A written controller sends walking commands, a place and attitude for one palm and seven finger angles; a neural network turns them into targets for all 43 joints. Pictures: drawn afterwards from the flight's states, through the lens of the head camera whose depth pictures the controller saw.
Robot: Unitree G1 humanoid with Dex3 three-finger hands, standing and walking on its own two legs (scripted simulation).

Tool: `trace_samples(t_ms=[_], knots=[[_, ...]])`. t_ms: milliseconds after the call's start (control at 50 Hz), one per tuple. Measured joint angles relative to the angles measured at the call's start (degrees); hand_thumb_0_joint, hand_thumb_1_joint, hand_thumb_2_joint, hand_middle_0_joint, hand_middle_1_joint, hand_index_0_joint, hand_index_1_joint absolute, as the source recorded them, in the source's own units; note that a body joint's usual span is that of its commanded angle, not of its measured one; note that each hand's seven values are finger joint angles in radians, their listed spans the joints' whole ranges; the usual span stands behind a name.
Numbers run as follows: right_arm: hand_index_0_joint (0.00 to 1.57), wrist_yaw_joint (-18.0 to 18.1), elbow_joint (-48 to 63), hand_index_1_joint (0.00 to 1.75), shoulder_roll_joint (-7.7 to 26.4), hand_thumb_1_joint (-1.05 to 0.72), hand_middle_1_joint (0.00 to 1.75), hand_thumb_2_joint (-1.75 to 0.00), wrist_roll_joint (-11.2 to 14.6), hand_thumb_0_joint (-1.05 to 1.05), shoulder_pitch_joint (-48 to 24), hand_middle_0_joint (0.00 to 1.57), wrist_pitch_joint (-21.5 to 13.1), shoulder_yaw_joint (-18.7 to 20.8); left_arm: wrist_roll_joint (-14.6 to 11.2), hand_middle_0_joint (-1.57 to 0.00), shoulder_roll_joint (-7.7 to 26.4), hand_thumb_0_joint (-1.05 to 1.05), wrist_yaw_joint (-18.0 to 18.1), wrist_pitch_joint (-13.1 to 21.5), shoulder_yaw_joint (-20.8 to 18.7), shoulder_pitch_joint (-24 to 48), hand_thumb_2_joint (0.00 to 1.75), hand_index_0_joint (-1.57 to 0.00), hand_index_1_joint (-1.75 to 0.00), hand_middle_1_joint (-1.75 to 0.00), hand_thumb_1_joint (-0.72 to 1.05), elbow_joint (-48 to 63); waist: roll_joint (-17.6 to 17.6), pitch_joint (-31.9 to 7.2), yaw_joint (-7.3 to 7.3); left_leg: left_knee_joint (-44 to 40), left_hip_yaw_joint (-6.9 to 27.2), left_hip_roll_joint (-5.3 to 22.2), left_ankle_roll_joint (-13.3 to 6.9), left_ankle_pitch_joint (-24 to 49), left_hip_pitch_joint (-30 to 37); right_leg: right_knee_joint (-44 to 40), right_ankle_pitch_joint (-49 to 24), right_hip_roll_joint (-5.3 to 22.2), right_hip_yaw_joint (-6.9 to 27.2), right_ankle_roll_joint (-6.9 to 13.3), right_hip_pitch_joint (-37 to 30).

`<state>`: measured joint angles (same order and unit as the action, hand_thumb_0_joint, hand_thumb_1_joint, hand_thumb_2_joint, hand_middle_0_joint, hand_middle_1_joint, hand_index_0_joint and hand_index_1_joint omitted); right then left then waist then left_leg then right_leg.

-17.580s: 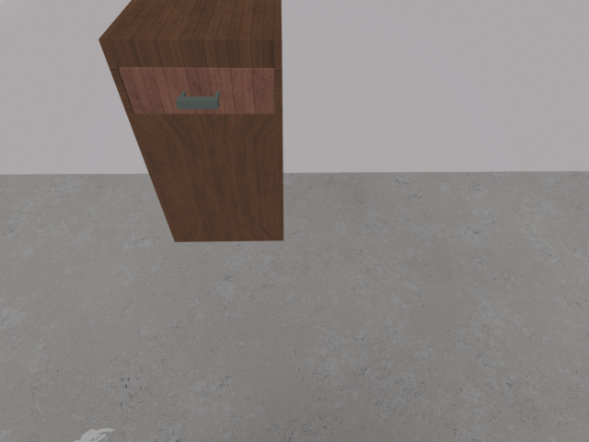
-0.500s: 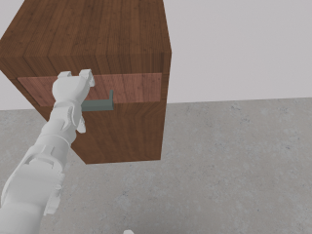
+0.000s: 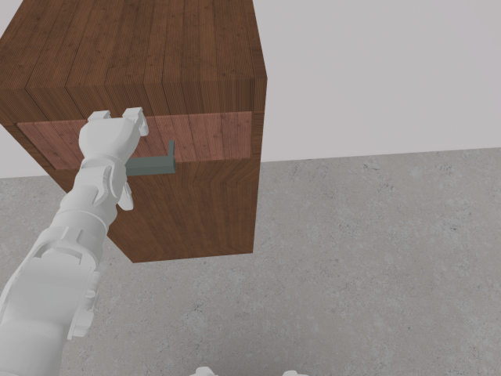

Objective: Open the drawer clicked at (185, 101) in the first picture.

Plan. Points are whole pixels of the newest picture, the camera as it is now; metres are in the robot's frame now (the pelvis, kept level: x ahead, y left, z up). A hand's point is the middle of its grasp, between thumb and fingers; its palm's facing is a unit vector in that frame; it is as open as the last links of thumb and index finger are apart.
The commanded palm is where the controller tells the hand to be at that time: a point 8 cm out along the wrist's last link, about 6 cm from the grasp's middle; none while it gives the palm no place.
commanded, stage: re-aim the fingers above the handle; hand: left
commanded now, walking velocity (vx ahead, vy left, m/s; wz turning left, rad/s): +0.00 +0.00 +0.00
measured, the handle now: (145, 156) +0.53 +0.18 -0.03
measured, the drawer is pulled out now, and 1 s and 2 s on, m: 0.00 0.00 0.00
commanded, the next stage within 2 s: lower the fingers behind the handle in 1.26 s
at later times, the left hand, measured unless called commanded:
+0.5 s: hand (121, 161) +0.48 +0.20 +0.03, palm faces -0.06 -0.04 -1.00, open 13.9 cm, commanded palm +0.47 +0.20 +0.09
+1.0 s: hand (124, 159) +0.48 +0.19 +0.03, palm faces -0.07 -0.04 -1.00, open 13.9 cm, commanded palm +0.46 +0.19 +0.09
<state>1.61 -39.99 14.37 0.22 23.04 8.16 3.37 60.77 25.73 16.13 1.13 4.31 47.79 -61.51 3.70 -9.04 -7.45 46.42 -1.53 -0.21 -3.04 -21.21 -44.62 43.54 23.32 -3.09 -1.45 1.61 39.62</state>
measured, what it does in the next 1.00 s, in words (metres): stands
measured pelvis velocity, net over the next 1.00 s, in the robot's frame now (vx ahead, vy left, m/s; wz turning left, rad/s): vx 0.00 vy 0.00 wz -0.01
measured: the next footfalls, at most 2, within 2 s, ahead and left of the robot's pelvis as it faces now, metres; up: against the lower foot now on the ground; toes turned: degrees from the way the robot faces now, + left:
none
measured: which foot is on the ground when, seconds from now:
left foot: down 0.00-1.00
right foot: down 0.00-1.00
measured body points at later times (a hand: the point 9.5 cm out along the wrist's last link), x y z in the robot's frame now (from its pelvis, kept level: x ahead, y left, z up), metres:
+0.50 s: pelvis +0.00 +0.00 +0.00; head +0.08 +0.00 +0.44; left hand +0.47 +0.20 +0.09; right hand +0.00 -0.27 -0.13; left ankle +0.00 +0.08 -0.70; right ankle -0.04 -0.11 -0.70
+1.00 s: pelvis +0.00 +0.00 +0.00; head +0.08 -0.01 +0.44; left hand +0.48 +0.19 +0.09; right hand -0.01 -0.27 -0.13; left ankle +0.00 +0.08 -0.70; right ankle -0.04 -0.11 -0.70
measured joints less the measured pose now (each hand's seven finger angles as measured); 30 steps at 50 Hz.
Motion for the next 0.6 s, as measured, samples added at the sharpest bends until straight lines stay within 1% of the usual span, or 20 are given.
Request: trace_samples(t_ms=[100, 180, 260, 380, 540, 600], knots=[[0.20, -0.3, -0.2, 0.30, 0.1, -0.91, 0.30, -0.90, -0.3, 0.01, -0.4, 0.20, -0.3, 0.1, 0.6, -0.32, -0.5, 0.00, 1.4, 0.4, -0.4, 0.8, 0.30, -0.32, -1.20, -1.20, -0.49, 0.0, -0.1, -0.3, -0.17, 0.8, 0.1, -0.1, -0.1, -0.2, -1.1, 0.8, 0.3, 0.1, -0.2, -0.1, 1.0], [0.20, -0.7, 0.0, 0.30, 0.2, -0.91, 0.30, -0.90, -0.5, 0.01, -0.8, 0.20, -0.3, 0.2, 0.7, -0.32, -0.9, 0.00, 2.2, -1.2, -0.2, 1.3, 0.30, -0.32, -1.20, -1.20, -0.49, -0.6, 0.1, -0.6, -0.19, 1.1, 0.0, -0.1, -0.2, -0.3, -1.4, 1.1, 0.3, 0.1, 0.0, -0.2, 1.4], [0.20, -0.8, 0.2, 0.30, 0.0, -0.91, 0.30, -0.90, -0.4, 0.01, -1.1, 0.20, 0.0, 0.1, 0.3, -0.32, -1.6, 0.00, 1.6, -2.2, -0.1, 0.8, 0.30, -0.32, -1.20, -1.20, -0.49, -0.3, 0.1, -0.6, -0.04, 0.7, -0.2, -0.1, -0.3, -0.2, -0.8, 0.6, 0.1, 0.1, 0.2, -0.3, 0.8], [0.20, -0.6, 0.4, 0.30, -0.3, -0.91, 0.30, -0.90, -0.3, 0.01, -1.2, 0.20, 0.2, -0.1, 0.3, -0.32, -2.2, 0.00, 1.2, -1.4, 0.0, -0.6, 0.30, -0.32, -1.20, -1.20, -0.49, 0.8, 0.1, -0.5, 0.33, 0.0, -0.3, -0.1, -0.3, 0.0, 0.6, 0.0, -0.1, 0.1, 0.3, -0.3, -0.5], [0.20, -0.2, 0.6, 0.30, -0.3, -0.91, 0.30, -0.90, 0.0, 0.01, -1.8, 0.20, -0.3, -0.4, 0.4, -0.32, -1.1, 0.00, 1.5, -1.8, 0.2, -0.1, 0.30, -0.32, -1.20, -1.20, -0.49, -0.4, -0.1, -0.1, 0.30, -0.1, -0.1, -0.2, -0.2, 0.2, 0.5, 0.0, -0.2, 0.2, 0.1, -0.2, -0.5], [0.20, -0.2, 0.6, 0.30, -0.3, -0.91, 0.30, -0.90, -0.1, 0.01, -1.5, 0.20, -0.6, 0.0, 0.1, -0.32, -1.0, 0.00, 1.0, -1.7, 1.4, 0.5, 0.30, -0.32, -1.20, -1.20, -0.49, -0.1, -0.1, 0.0, 0.51, 0.1, 0.2, -0.4, -0.2, 0.3, 0.2, 0.2, -0.1, 0.3, -0.2, -0.2, -0.3]])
